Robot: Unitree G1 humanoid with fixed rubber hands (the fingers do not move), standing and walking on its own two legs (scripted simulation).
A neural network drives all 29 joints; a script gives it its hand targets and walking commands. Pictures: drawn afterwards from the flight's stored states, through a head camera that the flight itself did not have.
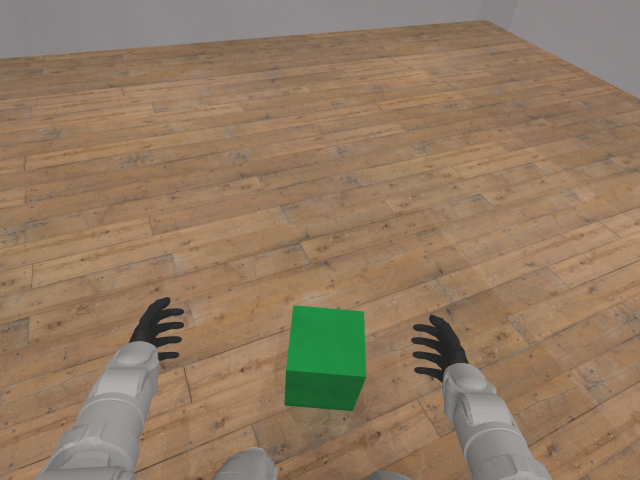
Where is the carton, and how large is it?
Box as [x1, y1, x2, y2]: [285, 305, 365, 410]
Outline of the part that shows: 293,305 286,365 285,405 352,410 365,378 363,311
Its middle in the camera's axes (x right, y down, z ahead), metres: +0.02 +0.36 +1.16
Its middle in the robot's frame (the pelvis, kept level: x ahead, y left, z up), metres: +0.56 -0.06 -0.62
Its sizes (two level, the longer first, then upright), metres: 0.210 0.200 0.250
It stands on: the floor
